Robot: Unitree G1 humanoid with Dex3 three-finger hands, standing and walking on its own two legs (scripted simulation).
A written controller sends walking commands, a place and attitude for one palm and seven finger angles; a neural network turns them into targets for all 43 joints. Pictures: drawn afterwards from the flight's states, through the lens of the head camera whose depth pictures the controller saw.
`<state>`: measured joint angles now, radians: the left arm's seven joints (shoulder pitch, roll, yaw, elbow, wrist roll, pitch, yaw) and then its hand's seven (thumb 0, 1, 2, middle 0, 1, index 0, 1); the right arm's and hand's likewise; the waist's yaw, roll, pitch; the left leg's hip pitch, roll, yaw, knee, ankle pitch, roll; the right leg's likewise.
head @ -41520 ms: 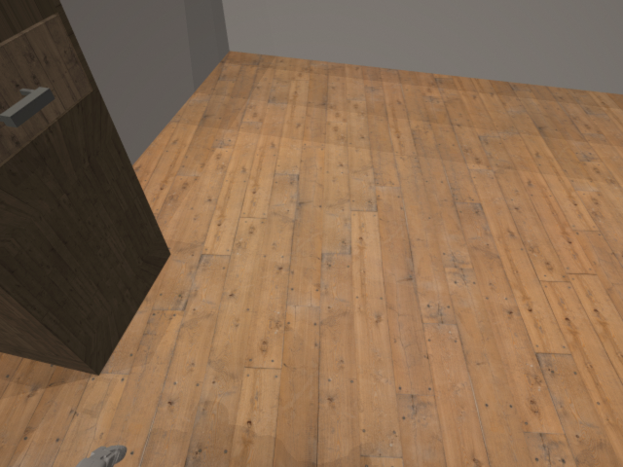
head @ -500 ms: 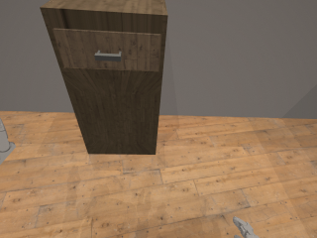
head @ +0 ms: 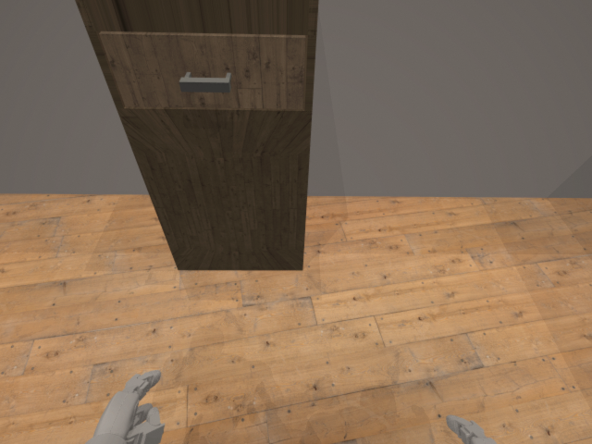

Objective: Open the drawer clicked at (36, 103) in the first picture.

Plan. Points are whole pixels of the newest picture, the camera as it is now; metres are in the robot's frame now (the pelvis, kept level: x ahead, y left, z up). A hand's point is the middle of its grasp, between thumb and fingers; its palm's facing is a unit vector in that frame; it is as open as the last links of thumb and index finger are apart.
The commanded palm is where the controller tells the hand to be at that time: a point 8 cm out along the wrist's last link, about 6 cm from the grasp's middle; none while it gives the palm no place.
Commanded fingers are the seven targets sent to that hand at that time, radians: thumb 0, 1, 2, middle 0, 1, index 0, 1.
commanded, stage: let the arm hang, fingers relaxed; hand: left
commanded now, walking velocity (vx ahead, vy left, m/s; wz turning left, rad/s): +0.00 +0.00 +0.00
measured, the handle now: (207, 80) +0.87 +0.22 +0.08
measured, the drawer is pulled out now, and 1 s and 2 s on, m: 0.00 0.00 0.00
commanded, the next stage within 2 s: look to check the result in 0.88 s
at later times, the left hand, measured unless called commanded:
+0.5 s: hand out of the picture +0.00 +0.23 -0.14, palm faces +0.00 -0.95 -0.33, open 7.4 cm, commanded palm none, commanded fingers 0.00 0.90 0.90 -0.20 -0.30 -0.20 -0.30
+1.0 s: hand out of the picture +0.12 +0.22 -0.13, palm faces -0.04 -0.95 -0.32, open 7.4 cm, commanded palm none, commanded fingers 0.00 0.90 0.90 -0.20 -0.30 -0.20 -0.30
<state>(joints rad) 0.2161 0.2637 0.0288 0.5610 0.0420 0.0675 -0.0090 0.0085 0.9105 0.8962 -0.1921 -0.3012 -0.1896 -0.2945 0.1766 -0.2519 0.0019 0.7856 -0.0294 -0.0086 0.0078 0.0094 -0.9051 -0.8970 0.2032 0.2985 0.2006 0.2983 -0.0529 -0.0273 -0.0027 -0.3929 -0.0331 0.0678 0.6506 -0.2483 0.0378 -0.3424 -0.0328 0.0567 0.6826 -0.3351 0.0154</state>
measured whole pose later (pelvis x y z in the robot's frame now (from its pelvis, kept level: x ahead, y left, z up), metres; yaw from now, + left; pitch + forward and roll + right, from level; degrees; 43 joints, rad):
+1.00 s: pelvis +0.04 -0.01 +0.03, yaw +1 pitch -2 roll +0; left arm 0.12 0.31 -0.01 1.08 0.01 -0.02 0.00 0.01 0.90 0.90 -0.20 -0.30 -0.20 -0.30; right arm 0.16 -0.31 -0.01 1.11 -0.02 0.01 0.00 0.01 -0.91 -0.90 0.20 0.30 0.20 0.30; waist -0.02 0.01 0.07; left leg -0.16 0.00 0.02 0.34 -0.15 0.01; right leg -0.09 0.00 0.02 0.34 -0.22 0.00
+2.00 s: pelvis +0.10 +0.00 +0.01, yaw +0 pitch -1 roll +1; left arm 0.29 0.22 0.02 1.11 0.01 0.01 -0.01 0.01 0.91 0.90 -0.20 -0.30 -0.20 -0.30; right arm 0.28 -0.18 -0.01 1.11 -0.03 -0.01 0.00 0.01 -0.91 -0.90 0.20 0.30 0.20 0.30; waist 0.00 -0.03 0.07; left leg -0.16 -0.02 0.05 0.55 -0.37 0.03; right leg -0.15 -0.02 0.01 0.65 -0.42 -0.01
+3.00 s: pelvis +0.37 -0.02 +0.02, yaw +2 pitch +1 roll +2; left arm 0.15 0.23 0.05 0.95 0.03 0.00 0.02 0.01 0.91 0.90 -0.20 -0.30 -0.20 -0.30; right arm 0.16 -0.18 -0.06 0.99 -0.01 0.05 -0.02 0.00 -0.91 -0.90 0.20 0.30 0.20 0.30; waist -0.01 -0.01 0.13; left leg -0.32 0.02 0.07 0.78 -0.43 -0.02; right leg -0.24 -0.04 -0.06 0.59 -0.28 -0.02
